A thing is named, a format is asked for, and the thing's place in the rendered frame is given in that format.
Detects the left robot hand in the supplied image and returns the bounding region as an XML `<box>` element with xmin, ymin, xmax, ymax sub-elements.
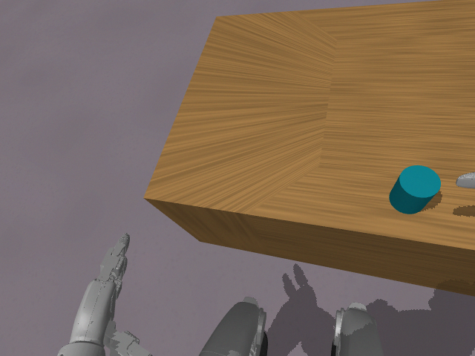
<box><xmin>70</xmin><ymin>233</ymin><xmax>153</xmax><ymax>356</ymax></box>

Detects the can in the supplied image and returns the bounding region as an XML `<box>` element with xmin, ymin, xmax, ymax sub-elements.
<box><xmin>389</xmin><ymin>165</ymin><xmax>441</xmax><ymax>214</ymax></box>

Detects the left robot arm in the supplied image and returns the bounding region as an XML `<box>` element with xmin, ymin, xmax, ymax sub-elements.
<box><xmin>57</xmin><ymin>341</ymin><xmax>105</xmax><ymax>356</ymax></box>

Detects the right robot hand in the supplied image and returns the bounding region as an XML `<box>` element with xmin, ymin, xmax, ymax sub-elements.
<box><xmin>456</xmin><ymin>172</ymin><xmax>475</xmax><ymax>188</ymax></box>

